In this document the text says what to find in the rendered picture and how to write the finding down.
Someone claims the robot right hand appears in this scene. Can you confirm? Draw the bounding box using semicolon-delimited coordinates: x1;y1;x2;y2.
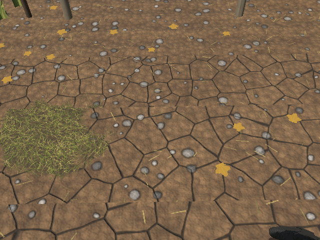
269;226;320;240

